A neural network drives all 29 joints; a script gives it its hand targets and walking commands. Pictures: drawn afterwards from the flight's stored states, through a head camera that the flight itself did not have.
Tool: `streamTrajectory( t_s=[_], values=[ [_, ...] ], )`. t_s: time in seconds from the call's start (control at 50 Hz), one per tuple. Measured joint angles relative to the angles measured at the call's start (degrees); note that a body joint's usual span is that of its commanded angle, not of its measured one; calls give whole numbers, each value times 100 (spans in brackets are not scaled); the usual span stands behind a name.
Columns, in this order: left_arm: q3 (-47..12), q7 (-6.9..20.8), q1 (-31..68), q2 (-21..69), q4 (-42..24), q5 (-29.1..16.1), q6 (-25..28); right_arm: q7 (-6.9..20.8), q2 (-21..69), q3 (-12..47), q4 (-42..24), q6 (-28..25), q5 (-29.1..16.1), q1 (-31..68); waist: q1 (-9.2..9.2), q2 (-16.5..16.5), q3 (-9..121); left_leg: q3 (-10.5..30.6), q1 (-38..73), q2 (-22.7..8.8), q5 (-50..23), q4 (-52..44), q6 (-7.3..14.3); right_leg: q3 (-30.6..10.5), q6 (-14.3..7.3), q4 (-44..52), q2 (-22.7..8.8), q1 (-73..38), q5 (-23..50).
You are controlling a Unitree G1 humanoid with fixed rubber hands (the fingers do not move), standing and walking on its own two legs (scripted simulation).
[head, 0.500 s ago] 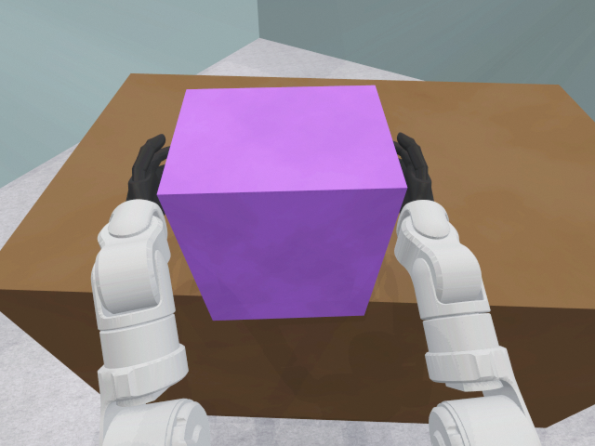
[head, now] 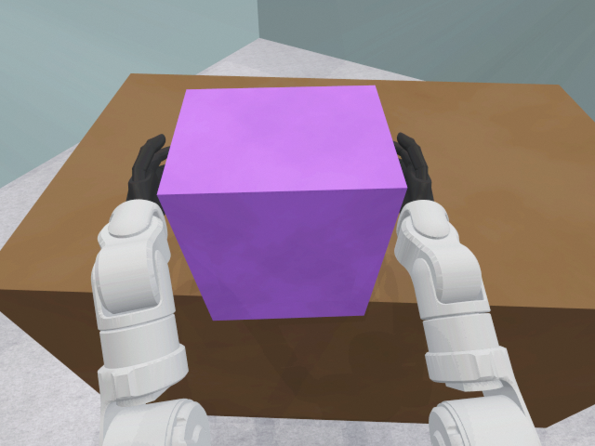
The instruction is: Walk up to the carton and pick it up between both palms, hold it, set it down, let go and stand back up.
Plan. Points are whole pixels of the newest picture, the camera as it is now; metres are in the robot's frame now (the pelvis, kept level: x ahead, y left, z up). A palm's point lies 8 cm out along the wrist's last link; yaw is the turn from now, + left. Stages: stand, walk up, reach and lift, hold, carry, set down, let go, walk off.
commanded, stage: hold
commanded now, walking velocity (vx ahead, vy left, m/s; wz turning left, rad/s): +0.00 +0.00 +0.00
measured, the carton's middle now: (285, 215) +0.37 +0.00 +0.13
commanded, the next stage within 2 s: none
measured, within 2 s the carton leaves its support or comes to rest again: neither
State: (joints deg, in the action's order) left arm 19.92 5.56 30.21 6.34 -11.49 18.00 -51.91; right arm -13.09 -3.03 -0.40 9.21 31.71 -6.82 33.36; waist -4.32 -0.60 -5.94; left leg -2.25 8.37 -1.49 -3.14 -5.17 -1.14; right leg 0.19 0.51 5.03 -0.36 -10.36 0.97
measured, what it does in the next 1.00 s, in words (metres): stands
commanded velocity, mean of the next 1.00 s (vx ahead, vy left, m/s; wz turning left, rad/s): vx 0.00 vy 0.00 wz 0.00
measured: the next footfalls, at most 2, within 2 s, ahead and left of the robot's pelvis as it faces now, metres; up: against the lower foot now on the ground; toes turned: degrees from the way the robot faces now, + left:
none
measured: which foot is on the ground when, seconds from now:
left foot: down 0.00-1.00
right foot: down 0.00-1.00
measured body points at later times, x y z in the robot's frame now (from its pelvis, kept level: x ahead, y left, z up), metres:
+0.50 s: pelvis +0.00 +0.00 +0.00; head +0.00 -0.01 +0.45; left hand +0.36 +0.16 +0.18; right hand +0.37 -0.16 +0.17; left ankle +0.02 +0.13 -0.76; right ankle -0.01 -0.12 -0.76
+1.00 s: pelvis +0.00 +0.00 +0.00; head +0.00 -0.01 +0.45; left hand +0.36 +0.16 +0.18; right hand +0.37 -0.16 +0.17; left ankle +0.02 +0.13 -0.76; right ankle -0.01 -0.12 -0.76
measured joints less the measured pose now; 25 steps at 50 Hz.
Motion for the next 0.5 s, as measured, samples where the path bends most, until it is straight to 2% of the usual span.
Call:
streamTrajectory(
  t_s=[0.5],
  values=[
    [0,-2,0,1,1,0,0,0,0,0,3,-2,0,1,1,0,0,-1,1,1,1,0,1,0,-1,0,1,0,1]
  ],
)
